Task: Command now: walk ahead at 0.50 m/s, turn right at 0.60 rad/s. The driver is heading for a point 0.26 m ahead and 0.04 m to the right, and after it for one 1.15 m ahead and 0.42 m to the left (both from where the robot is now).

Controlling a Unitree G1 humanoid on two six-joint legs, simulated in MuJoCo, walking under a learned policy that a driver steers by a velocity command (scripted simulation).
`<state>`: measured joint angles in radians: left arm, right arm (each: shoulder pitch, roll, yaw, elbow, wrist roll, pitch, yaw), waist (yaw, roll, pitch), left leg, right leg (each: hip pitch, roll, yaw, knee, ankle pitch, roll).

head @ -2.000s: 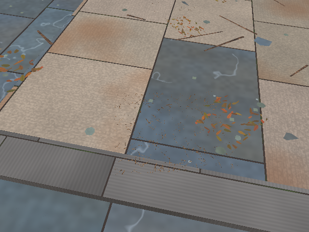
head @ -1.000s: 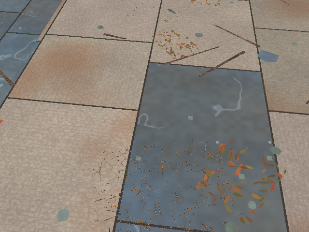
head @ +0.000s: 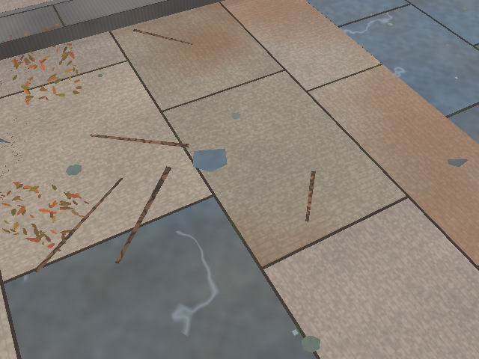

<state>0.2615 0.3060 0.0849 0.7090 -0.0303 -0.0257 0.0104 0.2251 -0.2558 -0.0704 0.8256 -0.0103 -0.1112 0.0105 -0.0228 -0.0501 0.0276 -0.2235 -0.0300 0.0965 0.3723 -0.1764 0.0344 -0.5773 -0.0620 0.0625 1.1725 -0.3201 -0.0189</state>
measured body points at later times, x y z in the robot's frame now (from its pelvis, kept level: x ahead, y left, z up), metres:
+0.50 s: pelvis +0.26 -0.06 +0.00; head +0.29 -0.07 +0.45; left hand +0.37 +0.21 -0.10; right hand +0.36 -0.34 -0.13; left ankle +0.24 +0.10 -0.65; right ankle +0.28 -0.16 -0.74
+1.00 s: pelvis +0.52 +0.04 +0.00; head +0.56 +0.07 +0.44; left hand +0.57 +0.35 -0.11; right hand +0.71 -0.19 -0.11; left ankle +0.54 +0.11 -0.74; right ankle +0.55 -0.13 -0.65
